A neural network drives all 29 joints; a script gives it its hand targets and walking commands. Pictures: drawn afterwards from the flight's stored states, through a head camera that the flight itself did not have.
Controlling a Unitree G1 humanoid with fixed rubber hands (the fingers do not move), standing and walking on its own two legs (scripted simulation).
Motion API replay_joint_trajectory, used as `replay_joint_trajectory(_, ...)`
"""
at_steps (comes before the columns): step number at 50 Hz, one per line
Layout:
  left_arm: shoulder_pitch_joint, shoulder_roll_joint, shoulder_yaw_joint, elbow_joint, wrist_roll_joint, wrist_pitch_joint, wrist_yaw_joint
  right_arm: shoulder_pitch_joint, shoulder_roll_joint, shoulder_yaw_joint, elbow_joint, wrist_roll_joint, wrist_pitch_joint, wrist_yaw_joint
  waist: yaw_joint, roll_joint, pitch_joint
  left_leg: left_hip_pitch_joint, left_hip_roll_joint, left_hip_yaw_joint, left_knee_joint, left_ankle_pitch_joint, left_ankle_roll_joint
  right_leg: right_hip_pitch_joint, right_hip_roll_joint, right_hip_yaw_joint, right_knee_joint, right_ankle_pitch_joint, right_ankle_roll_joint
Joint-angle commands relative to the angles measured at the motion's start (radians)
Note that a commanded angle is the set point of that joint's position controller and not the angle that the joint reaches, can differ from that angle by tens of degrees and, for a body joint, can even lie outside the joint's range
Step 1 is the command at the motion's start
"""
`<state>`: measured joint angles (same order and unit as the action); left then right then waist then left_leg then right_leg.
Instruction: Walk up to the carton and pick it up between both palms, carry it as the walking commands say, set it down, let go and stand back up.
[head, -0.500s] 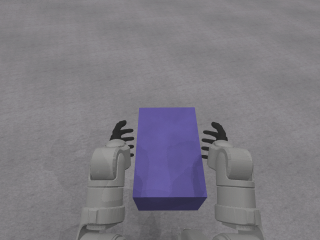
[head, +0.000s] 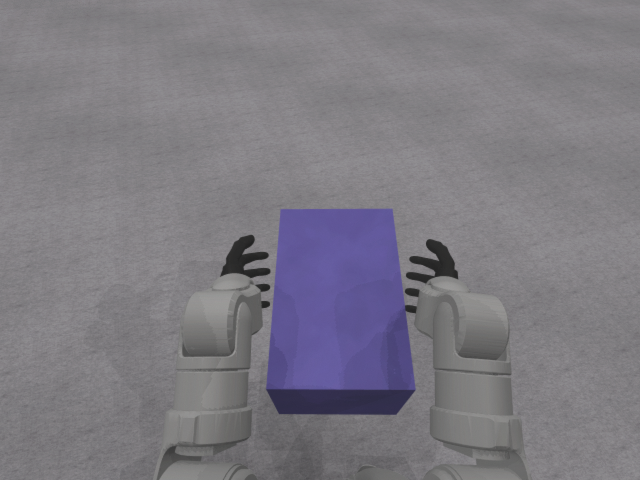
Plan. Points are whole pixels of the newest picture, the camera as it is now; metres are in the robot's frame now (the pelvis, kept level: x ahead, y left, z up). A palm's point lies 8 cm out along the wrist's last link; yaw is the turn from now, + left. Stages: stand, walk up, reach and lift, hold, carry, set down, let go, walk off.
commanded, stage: carry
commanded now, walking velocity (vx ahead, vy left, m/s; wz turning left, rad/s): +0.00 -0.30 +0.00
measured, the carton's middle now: (336, 309) +0.35 -0.01 -0.02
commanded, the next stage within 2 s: none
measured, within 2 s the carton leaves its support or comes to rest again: neither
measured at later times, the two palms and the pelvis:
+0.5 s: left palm (409, 342) +0.26 -0.08 +0.08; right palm (633, 357) +0.24 -0.32 +0.09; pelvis -0.07 -0.19 +0.00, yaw +1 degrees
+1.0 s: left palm (610, 411) +0.19 -0.27 +0.08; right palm out of the picture +0.17 -0.52 +0.08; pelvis -0.13 -0.38 +0.00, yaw +2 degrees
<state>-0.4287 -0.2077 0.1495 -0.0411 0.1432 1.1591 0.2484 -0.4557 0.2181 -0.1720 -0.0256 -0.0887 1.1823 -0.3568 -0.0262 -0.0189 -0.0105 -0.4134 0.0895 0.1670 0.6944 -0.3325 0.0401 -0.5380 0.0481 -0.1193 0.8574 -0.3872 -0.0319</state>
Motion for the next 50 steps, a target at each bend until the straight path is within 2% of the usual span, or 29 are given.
replay_joint_trajectory(1, -0.552, -1.027, -0.611, -0.049, -0.428, -0.01, -0.275, -0.496, 1.019, 0.538, -0.011, 0.409, 0.0, 0.461, 0.007, 0.147, -0.342, 0.339, 0.439, -0.444, -0.313, 0.449, 0.13, -0.154, -0.088, 0.261, 0.315, -0.011, 0.043)
replay_joint_trajectory(4, -0.594, -1.075, -0.652, -0.121, -0.497, -0.009, -0.294, -0.555, 0.996, 0.54, -0.1, 0.404, -0.018, 0.459, 0.028, 0.207, -0.376, 0.336, 0.288, -0.182, -0.244, 0.504, 0.048, -0.057, -0.087, 0.135, 0.108, 0.036, 0.086)
replay_joint_trajectory(8, -0.498, -1.05, -0.637, -0.039, -0.488, 0.017, -0.291, -0.5, 0.937, 0.546, -0.102, 0.367, -0.005, 0.431, 0.007, 0.295, -0.388, 0.293, 0.3, -0.155, -0.232, 0.548, 0.015, 0.111, -0.051, 0.014, -0.186, -0.017, 0.094)
replay_joint_trajectory(10, -0.453, -1.049, -0.634, 0.005, -0.483, 0.024, -0.299, -0.477, 0.929, 0.554, -0.085, 0.348, 0.0, 0.423, 0.015, 0.283, -0.411, 0.243, 0.269, -0.123, -0.156, 0.524, -0.018, 0.251, -0.032, -0.026, -0.392, 0.082, 0.078)
replay_joint_trajectory(11, -0.44, -1.045, -0.629, 0.018, -0.481, 0.023, -0.303, -0.479, 0.93, 0.556, -0.081, 0.344, 0.0, 0.421, 0.02, 0.198, -0.422, 0.159, 0.214, -0.081, -0.075, 0.457, -0.045, 0.367, -0.053, -0.016, -0.48, 0.129, 0.071)
replay_joint_trajectory(12, -0.441, -1.027, -0.619, 0.028, -0.473, 0.022, -0.308, -0.496, 0.935, 0.564, -0.075, 0.342, 0.0, 0.419, 0.035, 0.032, -0.42, 0.024, 0.153, -0.055, 0.048, 0.152, -0.085, 0.451, -0.178, 0.101, -0.535, 0.206, 0.043)
replay_joint_trajectory(13, -0.415, -1.016, -0.597, 0.057, -0.447, 0.011, -0.313, -0.486, 0.961, 0.568, -0.063, 0.343, 0.009, 0.423, 0.04, -0.355, -0.408, -0.232, -0.022, 0.044, 0.235, -0.321, -0.132, 0.505, -0.384, 0.38, -0.493, 0.482, -0.077)
replay_joint_trajectory(14, -0.42, -1.062, -0.601, 0.04, -0.461, 0.008, -0.318, -0.468, 1.002, 0.598, -0.054, 0.35, 0.005, 0.429, 0.04, -0.358, -0.403, -0.242, -0.012, -0.045, 0.444, -0.421, -0.113, 0.482, -0.353, 0.306, -0.422, 0.691, -0.142)
replay_joint_trajectory(15, -0.437, -1.072, -0.585, 0.017, -0.455, 0.003, -0.326, -0.505, 1.022, 0.616, -0.074, 0.378, 0.0, 0.435, 0.037, -0.259, -0.4, -0.257, -0.031, -0.068, 0.531, -0.391, -0.088, 0.473, -0.329, 0.232, -0.381, 0.797, -0.159)
replay_joint_trajectory(16, -0.447, -1.075, -0.568, 0.009, -0.44, 0.0, -0.327, -0.554, 1.019, 0.633, -0.095, 0.412, -0.004, 0.441, 0.03, -0.182, -0.406, -0.241, -0.026, -0.075, 0.545, -0.325, -0.081, 0.464, -0.305, 0.174, -0.367, 0.761, -0.15)
replay_joint_trajectory(18, -0.497, -1.07, -0.558, -0.062, -0.427, -0.015, -0.312, -0.638, 1.011, 0.656, -0.17, 0.461, -0.004, 0.445, 0.023, -0.157, -0.427, -0.217, -0.012, -0.05, 0.411, -0.19, -0.081, 0.47, -0.264, 0.128, -0.377, 0.554, -0.133)
replay_joint_trajectory(20, -0.489, -1.043, -0.539, -0.076, -0.402, -0.018, -0.293, -0.629, 0.998, 0.641, -0.144, 0.476, 0.014, 0.446, 0.028, -0.182, -0.447, -0.15, -0.022, -0.041, 0.302, -0.177, -0.074, 0.452, -0.273, 0.146, -0.398, 0.454, -0.161)
replay_joint_trajectory(22, -0.448, -1.026, -0.539, -0.044, -0.38, -0.012, -0.28, -0.588, 0.985, 0.618, -0.088, 0.469, 0.03, 0.451, 0.031, -0.161, -0.451, -0.032, -0.027, -0.044, 0.133, -0.159, -0.047, 0.409, -0.271, 0.143, -0.392, 0.445, -0.172)
replay_joint_trajectory(24, -0.446, -1.008, -0.559, -0.015, -0.379, -0.006, -0.27, -0.56, 0.986, 0.597, -0.053, 0.454, 0.036, 0.458, 0.007, -0.068, -0.453, 0.159, 0.009, -0.051, -0.214, -0.029, -0.018, 0.347, -0.229, 0.108, -0.317, 0.445, -0.135)
replay_joint_trajectory(25, -0.455, -0.983, -0.563, 0.002, -0.382, -0.005, -0.266, -0.554, 0.989, 0.584, -0.045, 0.445, 0.036, 0.455, -0.011, 0.029, -0.447, 0.338, 0.146, -0.207, -0.36, 0.071, -0.011, 0.195, -0.183, 0.087, -0.222, 0.358, -0.068)
replay_joint_trajectory(26, -0.482, -0.992, -0.566, 0.003, -0.381, 0.003, -0.266, -0.531, 1.009, 0.577, -0.012, 0.438, 0.023, 0.455, 0.007, 0.355, -0.413, 0.426, 0.473, -0.605, -0.366, 0.365, 0.115, -0.077, -0.06, 0.032, -0.029, -0.062, 0.027)
replay_joint_trajectory(27, -0.515, -1.024, -0.596, -0.021, -0.4, -0.002, -0.265, -0.5, 1.023, 0.565, -0.002, 0.425, 0.017, 0.461, 0.009, 0.353, -0.362, 0.386, 0.517, -0.645, -0.356, 0.476, 0.191, -0.169, -0.067, 0.157, 0.185, -0.121, 0.036)
replay_joint_trajectory(29, -0.562, -1.017, -0.601, -0.032, -0.426, -0.008, -0.277, -0.498, 1.03, 0.53, -0.001, 0.409, 0.007, 0.457, 0.003, 0.14, -0.325, 0.318, 0.435, -0.448, -0.326, 0.41, 0.127, -0.138, -0.079, 0.266, 0.309, -0.005, 0.05)
replay_joint_trajectory(32, -0.599, -1.082, -0.645, -0.105, -0.495, -0.007, -0.296, -0.558, 1.007, 0.535, -0.091, 0.405, -0.013, 0.462, 0.029, 0.197, -0.368, 0.335, 0.283, -0.185, -0.252, 0.491, 0.049, -0.056, -0.081, 0.14, 0.115, 0.046, 0.091)
replay_joint_trajectory(36, -0.51, -1.06, -0.636, -0.03, -0.49, 0.019, -0.293, -0.509, 0.947, 0.539, -0.098, 0.371, -0.001, 0.436, 0.008, 0.289, -0.387, 0.305, 0.292, -0.157, -0.234, 0.555, 0.019, 0.1, -0.052, 0.023, -0.167, -0.014, 0.099)
replay_joint_trajectory(38, -0.467, -1.056, -0.631, 0.015, -0.482, 0.026, -0.3, -0.48, 0.937, 0.547, -0.076, 0.353, 0.003, 0.427, 0.011, 0.301, -0.401, 0.275, 0.281, -0.138, -0.183, 0.546, -0.003, 0.204, -0.034, -0.017, -0.358, 0.064, 0.088)
replay_joint_trajectory(39, -0.45, -1.054, -0.626, 0.032, -0.481, 0.025, -0.302, -0.482, 0.938, 0.55, -0.072, 0.348, 0.003, 0.424, 0.015, 0.251, -0.418, 0.206, 0.239, -0.108, -0.118, 0.504, -0.03, 0.317, -0.036, -0.025, -0.442, 0.105, 0.078)
replay_joint_trajectory(40, -0.446, -1.042, -0.619, 0.038, -0.474, 0.023, -0.306, -0.489, 0.945, 0.557, -0.067, 0.347, 0.002, 0.423, 0.027, 0.124, -0.42, 0.111, 0.179, -0.063, -0.018, 0.37, -0.059, 0.406, -0.103, 0.028, -0.53, 0.145, 0.069)
replay_joint_trajectory(41, -0.442, -1.022, -0.602, 0.058, -0.457, 0.017, -0.311, -0.497, 0.963, 0.557, -0.047, 0.346, 0.007, 0.422, 0.038, -0.15, -0.431, -0.131, 0.069, -0.011, 0.117, -0.088, -0.115, 0.529, -0.302, 0.265, -0.526, 0.346, -0.01)
replay_joint_trajectory(42, -0.425, -1.053, -0.597, 0.053, -0.449, 0.006, -0.314, -0.484, 0.994, 0.584, -0.06, 0.357, 0.009, 0.431, 0.042, -0.388, -0.406, -0.227, -0.012, 0.008, 0.334, -0.398, -0.12, 0.482, -0.366, 0.339, -0.444, 0.614, -0.117)
replay_joint_trajectory(43, -0.437, -1.074, -0.589, 0.043, -0.458, 0.004, -0.322, -0.499, 1.024, 0.606, -0.063, 0.369, 0.005, 0.435, 0.039, -0.313, -0.395, -0.244, -0.018, -0.053, 0.48, -0.406, -0.097, 0.485, -0.336, 0.26, -0.393, 0.793, -0.153)
replay_joint_trajectory(45, -0.462, -1.079, -0.556, 0.006, -0.435, -0.004, -0.325, -0.588, 1.025, 0.635, -0.109, 0.43, -0.001, 0.446, 0.026, -0.178, -0.407, -0.227, -0.015, -0.073, 0.479, -0.282, -0.077, 0.475, -0.284, 0.152, -0.363, 0.721, -0.136)
replay_joint_trajectory(47, -0.51, -1.069, -0.547, -0.06, -0.421, -0.013, -0.307, -0.655, 1.015, 0.65, -0.169, 0.472, 0.005, 0.45, 0.027, -0.173, -0.428, -0.189, -0.016, -0.045, 0.349, -0.178, -0.076, 0.469, -0.262, 0.134, -0.375, 0.559, -0.137)
replay_joint_trajectory(50, -0.472, -1.038, -0.537, -0.044, -0.386, -0.008, -0.282, -0.601, 0.995, 0.614, -0.097, 0.473, 0.033, 0.454, 0.031, -0.165, -0.454, -0.023, -0.022, -0.048, 0.121, -0.155, -0.042, 0.409, -0.265, 0.137, -0.371, 0.492, -0.162)
